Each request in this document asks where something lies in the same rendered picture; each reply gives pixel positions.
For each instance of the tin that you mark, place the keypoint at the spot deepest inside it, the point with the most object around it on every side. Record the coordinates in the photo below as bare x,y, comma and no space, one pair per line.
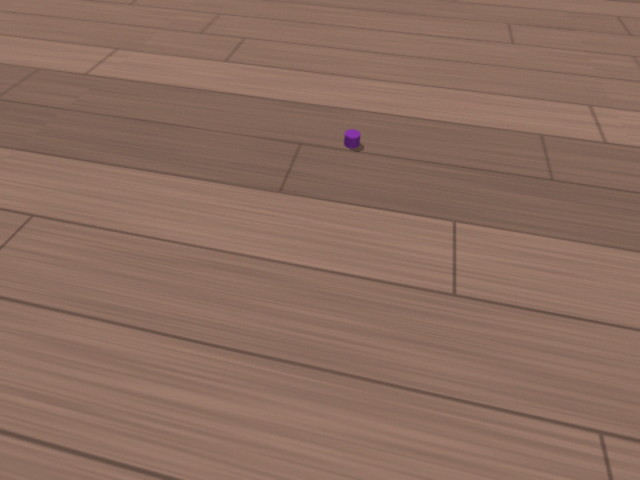
352,138

